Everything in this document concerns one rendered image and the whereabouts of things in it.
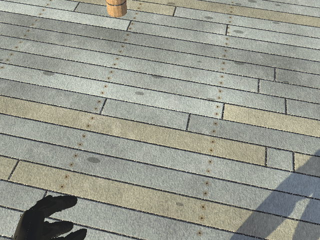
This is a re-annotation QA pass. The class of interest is left robot hand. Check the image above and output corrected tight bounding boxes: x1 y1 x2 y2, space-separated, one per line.
11 195 87 240

